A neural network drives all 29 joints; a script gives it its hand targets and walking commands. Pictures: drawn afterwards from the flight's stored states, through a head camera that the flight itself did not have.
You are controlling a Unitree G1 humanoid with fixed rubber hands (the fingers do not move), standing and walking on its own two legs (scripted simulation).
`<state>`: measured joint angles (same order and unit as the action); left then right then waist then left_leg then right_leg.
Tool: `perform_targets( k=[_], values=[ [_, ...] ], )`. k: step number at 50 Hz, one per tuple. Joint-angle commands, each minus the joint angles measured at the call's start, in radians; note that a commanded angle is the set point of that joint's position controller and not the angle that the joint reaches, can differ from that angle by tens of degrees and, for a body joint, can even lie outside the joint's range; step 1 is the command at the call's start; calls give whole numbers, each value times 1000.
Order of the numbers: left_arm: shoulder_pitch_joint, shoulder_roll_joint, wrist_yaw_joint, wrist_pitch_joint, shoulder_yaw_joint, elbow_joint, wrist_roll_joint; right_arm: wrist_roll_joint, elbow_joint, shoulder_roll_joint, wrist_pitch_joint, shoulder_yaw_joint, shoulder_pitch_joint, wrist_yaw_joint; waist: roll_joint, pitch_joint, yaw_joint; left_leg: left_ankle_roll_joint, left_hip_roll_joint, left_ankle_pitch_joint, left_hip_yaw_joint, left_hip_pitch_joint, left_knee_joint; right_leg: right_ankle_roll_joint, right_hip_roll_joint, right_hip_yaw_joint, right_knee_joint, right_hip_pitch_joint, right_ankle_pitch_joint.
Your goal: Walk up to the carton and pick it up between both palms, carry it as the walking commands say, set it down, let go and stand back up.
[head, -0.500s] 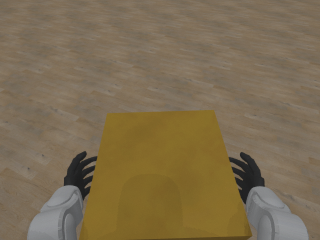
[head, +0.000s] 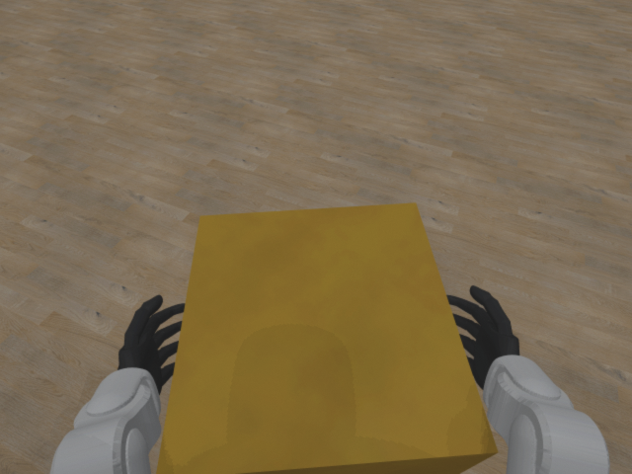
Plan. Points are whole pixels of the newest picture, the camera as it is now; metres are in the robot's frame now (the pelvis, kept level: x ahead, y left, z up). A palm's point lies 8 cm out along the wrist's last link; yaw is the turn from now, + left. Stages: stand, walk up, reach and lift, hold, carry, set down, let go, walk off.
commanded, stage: carry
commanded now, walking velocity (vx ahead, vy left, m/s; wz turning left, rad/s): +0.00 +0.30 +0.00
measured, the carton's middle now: (317, 352) +0.28 +0.00 +0.01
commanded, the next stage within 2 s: none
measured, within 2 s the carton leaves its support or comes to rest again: neither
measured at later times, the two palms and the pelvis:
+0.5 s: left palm out of the picture +0.22 +0.33 +0.12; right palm (362, 362) +0.22 -0.04 +0.11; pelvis -0.01 +0.15 +0.02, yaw +0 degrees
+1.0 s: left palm out of the picture +0.21 +0.48 +0.11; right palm (206, 383) +0.21 +0.12 +0.09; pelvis +0.00 +0.31 +0.02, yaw +0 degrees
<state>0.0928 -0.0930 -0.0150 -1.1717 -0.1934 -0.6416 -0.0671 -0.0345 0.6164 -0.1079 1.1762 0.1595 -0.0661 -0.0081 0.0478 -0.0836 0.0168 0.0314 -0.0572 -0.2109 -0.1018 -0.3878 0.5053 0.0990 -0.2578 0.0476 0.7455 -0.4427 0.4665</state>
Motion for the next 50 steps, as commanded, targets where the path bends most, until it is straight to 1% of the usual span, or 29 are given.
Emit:
perform_targets(
  k=[1,2,4,8,10,11,12,13,15,18,21,26,27,28,29,30,31,32,34,35,39,41,42,43,44,45,46,47,50],
  values=[
    [-351,-684,-71,-10,858,-122,332,266,110,-662,-7,-775,294,-55,-334,-201,-5,-211,-254,653,240,314,-73,-61,151,40,404,-228,306],
    [-401,-717,-81,-4,888,-142,359,262,117,-667,-18,-767,300,-60,-431,-246,-2,-240,-274,541,254,268,-86,-76,156,51,415,-223,216],
    [-410,-756,-81,8,896,-149,359,268,154,-691,-32,-784,321,-69,-323,-232,-15,-194,-164,372,114,162,-73,-81,147,65,354,-124,34],
    [-321,-688,-70,13,860,-116,329,267,145,-643,-28,-797,259,-67,-251,-241,-17,-197,-159,311,146,157,-54,-107,194,99,43,27,-17],
    [-292,-653,-65,-1,841,-94,312,259,134,-607,-13,-791,230,-57,-197,-214,-33,-165,-125,233,125,135,26,-117,185,107,-294,145,-210],
    [-282,-636,-64,-8,824,-71,300,254,133,-591,-6,-786,246,-53,-81,-172,-40,-99,-87,120,104,-46,120,-134,56,-34,-409,299,-286],
    [-253,-598,-61,-13,798,-36,293,242,125,-572,7,-774,232,-47,237,-145,-31,-12,43,-236,37,-316,339,-239,-293,-478,-490,419,-499],
    [-226,-602,-62,-13,782,-14,303,256,144,-566,8,-794,282,-46,274,-107,-30,-2,55,-377,125,-378,579,-339,-366,-549,-515,365,-563],
    [-296,-642,-76,-2,798,-37,315,285,131,-620,-3,-818,356,-54,78,-57,-32,15,0,-241,209,-357,721,-288,-235,-318,-475,263,-382],
    [-357,-684,-86,14,809,-58,337,286,118,-668,-14,-828,380,-56,138,-53,-14,54,6,-132,102,-298,589,-196,-96,-84,-422,223,-441],
    [-317,-649,-77,12,801,-73,333,278,122,-654,-10,-816,350,-40,214,-91,-18,54,15,-161,51,-209,403,-187,-99,-51,-390,233,-544],
    [-292,-615,-57,-6,813,-111,316,274,91,-635,9,-775,284,-44,236,-164,-11,26,38,-116,-25,-16,23,-143,-119,-42,-307,243,-565],
    [-296,-616,-53,-7,817,-115,311,275,82,-636,11,-768,275,-48,195,-193,-3,21,44,-57,-56,82,-93,-121,-100,-17,-255,217,-516],
    [-299,-618,-49,-9,824,-118,301,279,66,-634,11,-760,262,-52,81,-247,3,2,22,-35,-42,235,-150,-91,-51,26,-150,140,-424],
    [-306,-604,-46,-12,826,-115,289,277,57,-625,10,-756,269,-59,-130,-236,0,-37,-137,67,125,288,-224,-56,32,102,23,13,-147],
    [-305,-629,-46,-18,847,-124,305,275,74,-622,8,-748,264,-60,-399,-192,-1,-134,-293,259,367,307,-245,-28,202,171,212,-213,255],
    [-332,-660,-60,-16,860,-124,319,275,88,-639,0,-751,277,-63,-447,-213,1,-206,-288,329,346,277,-182,-58,167,59,354,-204,301],
    [-373,-693,-73,-8,884,-129,338,271,106,-657,-13,-753,292,-67,-383,-201,3,-230,-258,326,284,213,-160,-71,165,37,439,-195,236],
    [-397,-749,-77,7,902,-145,357,277,142,-686,-31,-757,309,-78,-295,-200,-11,-190,-167,259,111,142,-127,-73,145,48,419,-140,68],
    [-382,-750,-75,10,900,-139,352,278,153,-685,-35,-764,305,-79,-270,-205,-13,-185,-146,250,90,127,-110,-71,154,66,360,-105,18],
    [-307,-673,-62,8,867,-117,326,275,136,-633,-26,-778,237,-71,-250,-239,-12,-220,-174,277,175,170,-87,-97,200,94,71,15,11],
    [-279,-646,-62,-6,846,-93,313,270,131,-605,-12,-777,226,-61,-209,-216,-31,-189,-141,226,151,152,-25,-110,202,116,-244,126,-142],
    [-284,-637,-62,-12,832,-76,306,265,128,-591,-6,-771,231,-57,-127,-179,-35,-130,-110,133,125,35,41,-121,126,43,-400,247,-261],
    [-262,-611,-62,-19,809,-49,297,256,121,-590,2,-765,234,-50,103,-134,-38,-51,-27,-46,79,-214,213,-155,-127,-276,-510,389,-210],
    [-233,-610,-62,-11,781,-15,299,260,167,-564,8,-795,299,-48,364,-65,-31,5,93,-340,66,-380,457,-307,-362,-585,-557,345,-457],
    [-251,-613,-69,-15,792,-25,316,268,143,-586,2,-787,308,-44,168,-58,-29,7,34,-312,187,-376,643,-314,-304,-468,-502,328,-517],
    [-285,-637,-75,-5,796,-41,323,287,143,-616,-3,-803,341,-50,84,-44,-32,13,20,-245,214,-361,686,-287,-242,-347,-477,285,-450],
    [-323,-652,-80,1,810,-52,329,287,119,-634,-4,-806,350,-54,48,-38,-30,26,17,-187,196,-361,697,-253,-190,-239,-469,256,-415],
    [-334,-679,-82,18,813,-74,345,292,129,-666,-18,-814,357,-51,143,-66,-16,56,22,-116,96,-302,558,-194,-88,-76,-400,278,-572]
  ],
)
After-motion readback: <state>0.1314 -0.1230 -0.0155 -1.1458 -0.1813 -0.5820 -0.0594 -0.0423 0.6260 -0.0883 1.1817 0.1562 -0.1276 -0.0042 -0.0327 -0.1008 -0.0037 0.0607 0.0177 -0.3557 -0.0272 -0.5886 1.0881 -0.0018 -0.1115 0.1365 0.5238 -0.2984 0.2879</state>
